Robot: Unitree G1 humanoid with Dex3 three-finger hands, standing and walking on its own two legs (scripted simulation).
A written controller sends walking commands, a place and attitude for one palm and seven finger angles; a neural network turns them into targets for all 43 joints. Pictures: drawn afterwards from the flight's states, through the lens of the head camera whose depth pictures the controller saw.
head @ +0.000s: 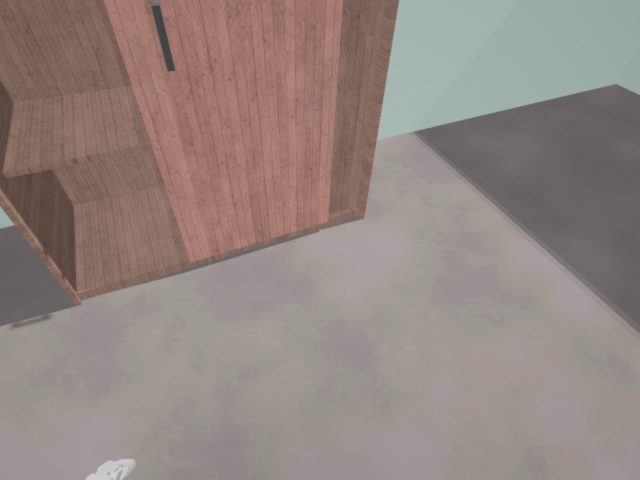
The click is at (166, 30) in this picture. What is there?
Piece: wardrobe's sliding door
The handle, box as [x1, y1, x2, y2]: [150, 0, 174, 70]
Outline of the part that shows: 151,0 151,7 166,66 168,70 174,70 160,8 158,3 156,3 154,0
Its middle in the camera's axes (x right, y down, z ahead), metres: -0.39 -0.49 +0.93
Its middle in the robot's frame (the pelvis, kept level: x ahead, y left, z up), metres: +1.02 +0.45 +0.12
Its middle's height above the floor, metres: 0.89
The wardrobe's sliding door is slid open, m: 0.41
